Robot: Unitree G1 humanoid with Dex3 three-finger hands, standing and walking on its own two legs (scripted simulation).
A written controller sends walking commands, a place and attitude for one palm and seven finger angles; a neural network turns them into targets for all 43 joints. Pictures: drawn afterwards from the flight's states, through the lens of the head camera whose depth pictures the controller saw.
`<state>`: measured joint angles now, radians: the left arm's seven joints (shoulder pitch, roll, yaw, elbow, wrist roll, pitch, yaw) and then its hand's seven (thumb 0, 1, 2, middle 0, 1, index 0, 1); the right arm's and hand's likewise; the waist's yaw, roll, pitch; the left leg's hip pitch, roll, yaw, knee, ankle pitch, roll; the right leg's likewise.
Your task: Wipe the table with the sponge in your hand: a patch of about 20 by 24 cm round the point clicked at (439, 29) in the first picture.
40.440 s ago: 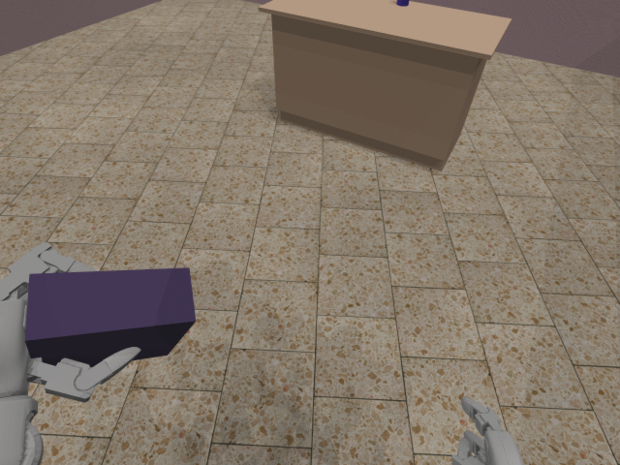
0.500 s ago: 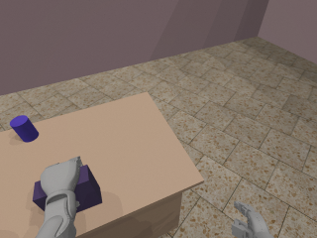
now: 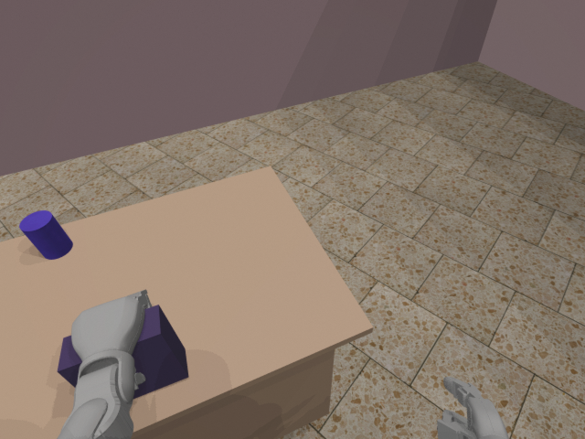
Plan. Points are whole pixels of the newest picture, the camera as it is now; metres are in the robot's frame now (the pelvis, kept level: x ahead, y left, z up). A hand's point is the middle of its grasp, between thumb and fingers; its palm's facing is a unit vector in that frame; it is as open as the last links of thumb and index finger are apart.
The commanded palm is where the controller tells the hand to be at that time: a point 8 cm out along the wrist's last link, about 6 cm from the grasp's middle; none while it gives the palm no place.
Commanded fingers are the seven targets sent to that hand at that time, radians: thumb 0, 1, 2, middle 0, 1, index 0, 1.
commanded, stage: lift the sponge slowly off the table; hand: left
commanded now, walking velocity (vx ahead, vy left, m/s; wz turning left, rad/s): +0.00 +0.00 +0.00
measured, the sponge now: (135, 365) +0.23 +0.28 -0.05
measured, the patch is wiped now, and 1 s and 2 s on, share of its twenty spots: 1.00 1.00 1.00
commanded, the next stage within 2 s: bring the sponge back beside the body in 1.66 s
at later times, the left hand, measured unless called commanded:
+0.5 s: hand (127, 342) +0.24 +0.26 +0.02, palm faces -0.05 -0.11 -0.99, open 9.8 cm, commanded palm +0.21 +0.26 +0.09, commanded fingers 0.00 0.10 1.30 -1.20 -1.60 -1.20 -1.60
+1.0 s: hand (118, 335) +0.23 +0.26 +0.05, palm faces -0.03 -0.11 -0.99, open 9.8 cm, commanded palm +0.21 +0.26 +0.12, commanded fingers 0.00 0.10 1.30 -1.20 -1.60 -1.20 -1.60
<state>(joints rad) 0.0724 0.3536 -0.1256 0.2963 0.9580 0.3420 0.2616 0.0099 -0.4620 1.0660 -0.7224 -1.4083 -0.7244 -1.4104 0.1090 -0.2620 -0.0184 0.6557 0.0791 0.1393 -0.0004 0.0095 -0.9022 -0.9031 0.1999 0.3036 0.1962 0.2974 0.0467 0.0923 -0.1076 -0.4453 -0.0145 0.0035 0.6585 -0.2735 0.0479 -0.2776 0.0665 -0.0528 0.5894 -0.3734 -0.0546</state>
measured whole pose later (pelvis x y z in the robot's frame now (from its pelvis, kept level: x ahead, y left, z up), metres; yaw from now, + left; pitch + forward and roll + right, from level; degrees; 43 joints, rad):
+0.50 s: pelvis -0.01 -0.01 +0.01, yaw +1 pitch +0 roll -1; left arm 0.04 0.35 -0.14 0.24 0.95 0.35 0.20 0.00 -0.49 1.07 -0.76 -1.36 -0.76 -1.37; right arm 0.04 -0.25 0.00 0.67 0.07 0.11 -0.02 0.01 -0.90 -0.90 0.20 0.30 0.20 0.30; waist 0.08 0.10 -0.07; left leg -0.36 -0.01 -0.01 0.59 -0.24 0.03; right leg -0.20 0.07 -0.06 0.54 -0.35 -0.07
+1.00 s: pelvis -0.01 -0.02 +0.01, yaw +0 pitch -2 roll +0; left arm 0.06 0.41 -0.10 0.15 0.91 0.34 0.11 0.00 -0.49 1.07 -0.77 -1.36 -0.77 -1.36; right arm 0.05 -0.27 0.00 0.69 0.07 0.09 -0.04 0.01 -0.90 -0.90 0.20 0.30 0.20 0.30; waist 0.08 0.11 -0.05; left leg -0.28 -0.01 -0.01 0.52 -0.20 0.02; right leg -0.13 0.08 -0.05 0.48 -0.32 -0.09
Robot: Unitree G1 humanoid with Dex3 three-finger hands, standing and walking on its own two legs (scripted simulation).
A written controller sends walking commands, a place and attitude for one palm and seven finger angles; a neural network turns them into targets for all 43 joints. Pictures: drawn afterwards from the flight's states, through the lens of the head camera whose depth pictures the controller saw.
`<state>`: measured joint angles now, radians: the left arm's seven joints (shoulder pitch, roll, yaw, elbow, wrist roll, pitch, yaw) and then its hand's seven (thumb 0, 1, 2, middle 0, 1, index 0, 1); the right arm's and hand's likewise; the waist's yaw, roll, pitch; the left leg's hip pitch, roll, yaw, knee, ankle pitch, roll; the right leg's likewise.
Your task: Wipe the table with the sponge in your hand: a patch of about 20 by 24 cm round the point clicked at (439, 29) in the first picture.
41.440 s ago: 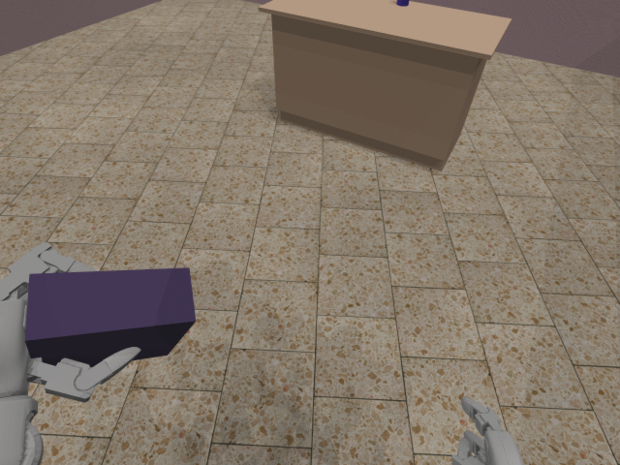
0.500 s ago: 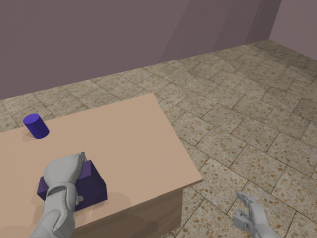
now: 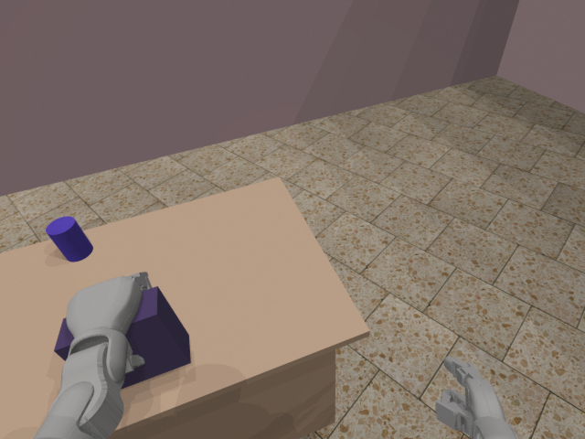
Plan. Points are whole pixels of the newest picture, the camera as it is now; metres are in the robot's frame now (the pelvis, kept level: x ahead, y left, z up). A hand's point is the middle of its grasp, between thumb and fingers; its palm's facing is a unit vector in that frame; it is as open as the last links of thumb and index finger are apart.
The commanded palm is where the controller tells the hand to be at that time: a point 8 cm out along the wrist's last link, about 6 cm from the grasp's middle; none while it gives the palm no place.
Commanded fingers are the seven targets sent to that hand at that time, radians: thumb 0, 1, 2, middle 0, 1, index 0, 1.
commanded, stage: lift the sponge slowly off the table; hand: left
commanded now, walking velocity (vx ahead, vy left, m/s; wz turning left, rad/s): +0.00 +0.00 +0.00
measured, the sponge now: (136, 349) +0.23 +0.28 -0.01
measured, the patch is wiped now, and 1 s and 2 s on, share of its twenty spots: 1.00 1.00 1.00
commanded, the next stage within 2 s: bring the sponge back beside the body in 0.66 s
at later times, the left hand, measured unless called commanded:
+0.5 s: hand (114, 311) +0.25 +0.29 +0.07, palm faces -0.01 -0.11 -0.99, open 9.8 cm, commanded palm +0.22 +0.29 +0.15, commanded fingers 0.00 0.10 1.30 -1.20 -1.60 -1.20 -1.60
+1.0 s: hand (107, 308) +0.24 +0.29 +0.09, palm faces +0.03 -0.11 -0.99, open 9.8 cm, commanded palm +0.21 +0.29 +0.16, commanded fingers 0.00 0.10 1.30 -1.20 -1.60 -1.20 -1.60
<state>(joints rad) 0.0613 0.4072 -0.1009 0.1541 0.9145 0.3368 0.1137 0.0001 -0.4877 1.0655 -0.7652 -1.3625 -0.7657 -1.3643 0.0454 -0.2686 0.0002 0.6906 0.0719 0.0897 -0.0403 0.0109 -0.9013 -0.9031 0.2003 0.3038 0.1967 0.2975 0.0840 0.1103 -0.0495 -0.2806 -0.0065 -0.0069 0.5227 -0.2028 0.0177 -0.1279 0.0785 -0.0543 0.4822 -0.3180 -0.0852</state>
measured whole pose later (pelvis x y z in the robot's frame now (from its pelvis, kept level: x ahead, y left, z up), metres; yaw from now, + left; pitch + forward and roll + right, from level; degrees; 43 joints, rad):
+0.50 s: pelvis +0.00 +0.00 +0.00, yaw +0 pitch -3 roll +0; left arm 0.05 0.45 -0.08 0.06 0.89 0.36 0.03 0.00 -0.49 1.07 -0.77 -1.36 -0.77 -1.36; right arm 0.02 -0.28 0.02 0.68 0.07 0.09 -0.04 0.01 -0.90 -0.90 0.20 0.30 0.20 0.30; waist 0.09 0.12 -0.03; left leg -0.24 -0.01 -0.01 0.49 -0.19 0.02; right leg -0.08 0.08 -0.05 0.44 -0.30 -0.08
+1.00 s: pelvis +0.00 +0.01 +0.00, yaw +0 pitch -4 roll -1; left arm 0.07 0.45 -0.08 -0.02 0.89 0.39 0.02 0.00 -0.49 1.06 -0.77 -1.36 -0.77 -1.36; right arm 0.02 -0.27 0.03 0.67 0.07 0.10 -0.03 0.01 -0.90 -0.90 0.20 0.30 0.20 0.30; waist 0.10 0.12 -0.03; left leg -0.23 -0.02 0.00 0.48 -0.18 0.03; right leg -0.08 0.07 -0.05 0.43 -0.29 -0.07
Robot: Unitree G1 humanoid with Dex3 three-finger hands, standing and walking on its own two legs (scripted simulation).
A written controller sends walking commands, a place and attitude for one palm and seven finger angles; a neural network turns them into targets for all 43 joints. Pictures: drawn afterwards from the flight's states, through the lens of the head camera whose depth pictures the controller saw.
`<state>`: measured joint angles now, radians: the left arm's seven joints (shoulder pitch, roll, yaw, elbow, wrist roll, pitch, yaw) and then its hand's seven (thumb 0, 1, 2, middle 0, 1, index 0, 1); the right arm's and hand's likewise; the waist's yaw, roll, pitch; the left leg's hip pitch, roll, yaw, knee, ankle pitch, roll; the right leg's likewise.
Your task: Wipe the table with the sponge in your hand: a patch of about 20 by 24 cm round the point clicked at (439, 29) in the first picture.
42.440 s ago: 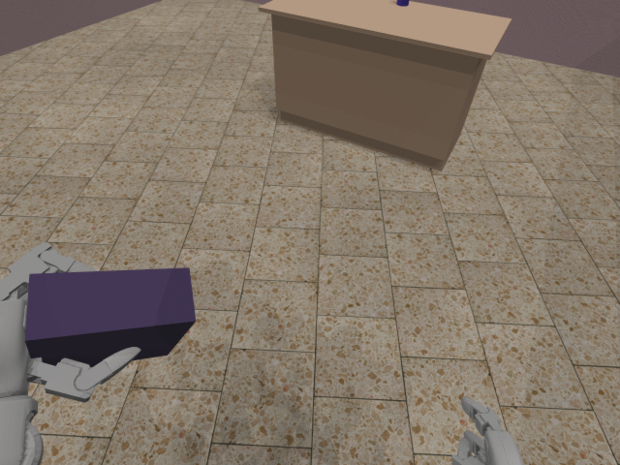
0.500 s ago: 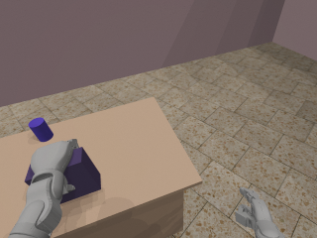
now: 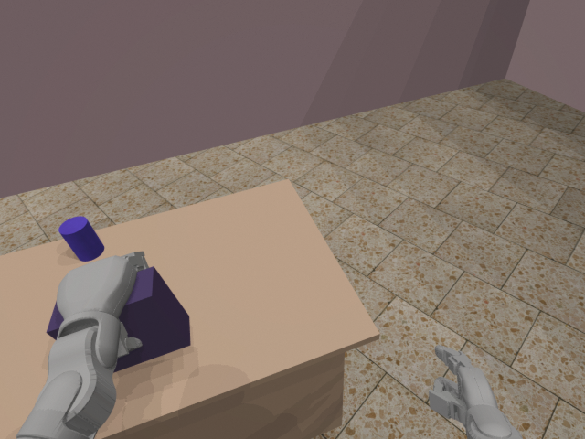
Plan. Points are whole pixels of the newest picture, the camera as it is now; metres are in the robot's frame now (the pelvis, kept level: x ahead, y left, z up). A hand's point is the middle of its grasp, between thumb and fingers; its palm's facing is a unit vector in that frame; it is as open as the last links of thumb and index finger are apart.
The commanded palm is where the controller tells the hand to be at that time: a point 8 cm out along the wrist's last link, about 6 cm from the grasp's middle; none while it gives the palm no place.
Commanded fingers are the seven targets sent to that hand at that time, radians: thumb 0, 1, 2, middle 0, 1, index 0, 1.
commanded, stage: bring the sponge back beside the body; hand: left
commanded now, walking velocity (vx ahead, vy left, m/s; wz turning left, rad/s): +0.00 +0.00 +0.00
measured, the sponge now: (134, 331) +0.24 +0.28 +0.03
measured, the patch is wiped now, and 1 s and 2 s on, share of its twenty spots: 1.00 1.00 1.00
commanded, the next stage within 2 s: step back with the hand held close in 1.34 s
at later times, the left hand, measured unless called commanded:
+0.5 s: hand (105, 323) +0.21 +0.28 +0.10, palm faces +0.04 -0.12 -0.99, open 9.8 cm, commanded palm +0.17 +0.28 +0.17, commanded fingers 0.00 0.10 1.30 -1.20 -1.60 -1.20 -1.60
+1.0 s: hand (86, 347) +0.17 +0.28 +0.11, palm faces +0.07 -0.13 -0.99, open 9.8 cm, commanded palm +0.14 +0.27 +0.18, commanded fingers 0.00 0.10 1.30 -1.20 -1.60 -1.20 -1.60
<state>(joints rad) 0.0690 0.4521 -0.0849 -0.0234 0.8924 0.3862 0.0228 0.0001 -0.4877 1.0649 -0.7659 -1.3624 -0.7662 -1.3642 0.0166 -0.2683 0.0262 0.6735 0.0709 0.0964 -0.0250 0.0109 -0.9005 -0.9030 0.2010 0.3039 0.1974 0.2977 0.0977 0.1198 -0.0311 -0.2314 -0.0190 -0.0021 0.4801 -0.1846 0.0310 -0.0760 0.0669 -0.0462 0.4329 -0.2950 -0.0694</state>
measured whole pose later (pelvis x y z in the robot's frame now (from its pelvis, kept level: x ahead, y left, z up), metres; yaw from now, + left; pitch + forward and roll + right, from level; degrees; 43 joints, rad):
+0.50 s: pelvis -0.01 +0.00 +0.00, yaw +0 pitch -5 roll -1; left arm 0.14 0.48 -0.07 -0.14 0.87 0.39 -0.02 0.00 -0.49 1.06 -0.77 -1.36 -0.77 -1.36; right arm -0.01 -0.26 0.04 0.66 0.07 0.08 -0.03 0.01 -0.90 -0.90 0.20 0.30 0.20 0.30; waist 0.11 0.13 -0.02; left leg -0.21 -0.01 -0.01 0.47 -0.17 0.03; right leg -0.05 0.07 -0.05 0.43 -0.28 -0.07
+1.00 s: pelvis -0.02 -0.01 +0.00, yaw +0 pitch -6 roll -1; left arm 0.29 0.51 -0.01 -0.29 0.84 0.39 -0.03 0.00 -0.49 1.06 -0.77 -1.36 -0.77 -1.36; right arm -0.01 -0.27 0.04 0.66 0.06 0.07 -0.04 0.01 -0.90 -0.90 0.20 0.30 0.20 0.30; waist 0.12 0.14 -0.02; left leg -0.21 0.00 -0.01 0.50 -0.18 0.02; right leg -0.05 0.08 -0.05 0.45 -0.29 -0.08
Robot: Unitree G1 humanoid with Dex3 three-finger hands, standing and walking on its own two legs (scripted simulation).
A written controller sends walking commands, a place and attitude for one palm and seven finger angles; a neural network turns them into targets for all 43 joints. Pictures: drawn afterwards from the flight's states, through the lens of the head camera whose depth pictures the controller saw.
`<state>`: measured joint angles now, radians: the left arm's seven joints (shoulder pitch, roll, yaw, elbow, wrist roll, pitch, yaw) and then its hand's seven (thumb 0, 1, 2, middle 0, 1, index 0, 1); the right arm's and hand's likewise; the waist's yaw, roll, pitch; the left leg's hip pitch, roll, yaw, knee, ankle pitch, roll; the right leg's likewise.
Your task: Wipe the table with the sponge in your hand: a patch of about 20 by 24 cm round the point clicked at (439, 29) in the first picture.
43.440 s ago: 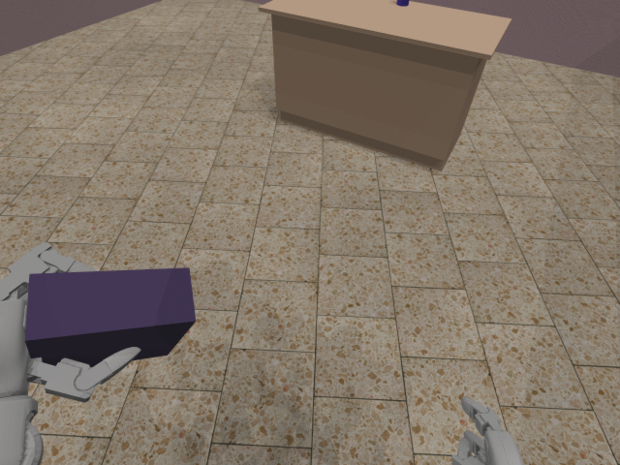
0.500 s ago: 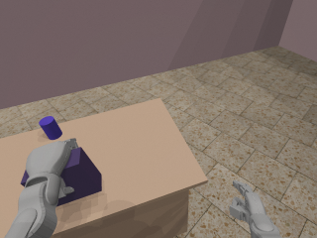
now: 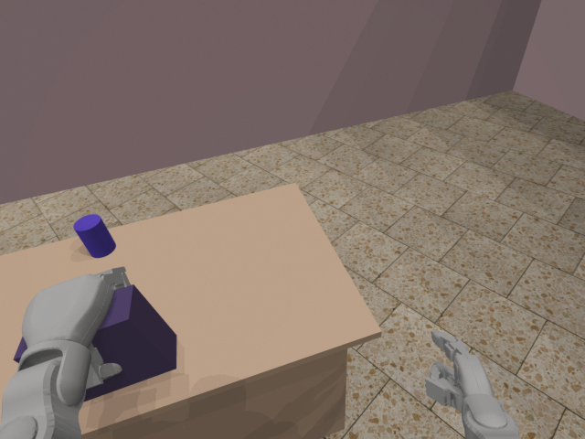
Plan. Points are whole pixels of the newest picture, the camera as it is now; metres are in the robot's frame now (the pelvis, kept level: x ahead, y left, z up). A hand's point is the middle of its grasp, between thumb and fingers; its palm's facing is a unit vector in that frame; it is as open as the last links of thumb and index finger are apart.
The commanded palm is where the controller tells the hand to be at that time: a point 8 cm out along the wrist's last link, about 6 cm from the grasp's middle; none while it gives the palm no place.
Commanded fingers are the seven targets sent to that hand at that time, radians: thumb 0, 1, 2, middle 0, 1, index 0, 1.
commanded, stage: bring the sponge back beside the body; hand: left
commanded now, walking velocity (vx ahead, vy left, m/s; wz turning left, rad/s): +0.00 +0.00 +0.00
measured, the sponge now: (115, 353) +0.19 +0.29 +0.06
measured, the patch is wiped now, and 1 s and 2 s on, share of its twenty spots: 1.00 1.00 1.00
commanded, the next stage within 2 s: step back with the hand held close in 0.34 s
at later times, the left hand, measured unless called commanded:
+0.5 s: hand (99, 330) +0.19 +0.29 +0.11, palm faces +0.12 -0.30 -0.95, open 9.8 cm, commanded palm +0.15 +0.29 +0.18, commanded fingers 0.00 0.10 1.30 -1.20 -1.60 -1.20 -1.60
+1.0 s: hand (80, 310) +0.19 +0.29 +0.15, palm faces +0.31 -0.83 -0.46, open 9.8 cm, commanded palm +0.14 +0.32 +0.18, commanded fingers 0.00 0.10 1.30 -1.20 -1.60 -1.20 -1.60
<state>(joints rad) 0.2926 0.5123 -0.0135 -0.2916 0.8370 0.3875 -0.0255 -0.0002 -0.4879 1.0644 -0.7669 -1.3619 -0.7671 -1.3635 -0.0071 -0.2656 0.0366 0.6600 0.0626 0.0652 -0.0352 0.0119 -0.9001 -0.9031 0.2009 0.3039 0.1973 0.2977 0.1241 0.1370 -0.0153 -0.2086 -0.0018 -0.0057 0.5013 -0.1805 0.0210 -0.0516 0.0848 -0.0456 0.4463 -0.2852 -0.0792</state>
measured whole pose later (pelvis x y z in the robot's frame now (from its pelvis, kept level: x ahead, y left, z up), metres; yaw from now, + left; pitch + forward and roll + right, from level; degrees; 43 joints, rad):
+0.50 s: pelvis +0.00 +0.01 +0.00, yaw +1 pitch -6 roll -1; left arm 0.28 0.49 0.03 -0.30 0.67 0.36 -0.03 0.00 -0.49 1.06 -0.77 -1.36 -0.77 -1.36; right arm 0.01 -0.26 0.04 0.63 0.06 0.06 -0.04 0.01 -0.90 -0.90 0.20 0.30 0.20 0.30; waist 0.12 0.14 -0.01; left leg -0.23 -0.01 -0.02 0.51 -0.18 0.03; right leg -0.06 0.08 -0.05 0.45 -0.28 -0.07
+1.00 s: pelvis -0.03 +0.04 -0.01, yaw -1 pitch +2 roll -3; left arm 0.54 0.44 0.37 -0.56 -0.06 -0.08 0.10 -0.01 -0.49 1.06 -0.76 -1.37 -0.77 -1.37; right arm 0.27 -0.25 0.01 0.59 0.02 -0.04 -0.08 0.01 -0.90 -0.90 0.20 0.30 0.20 0.30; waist -0.01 0.01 -0.03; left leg -0.44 -0.05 -0.02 0.60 -0.19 0.07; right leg -0.32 0.06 -0.02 0.57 -0.29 -0.01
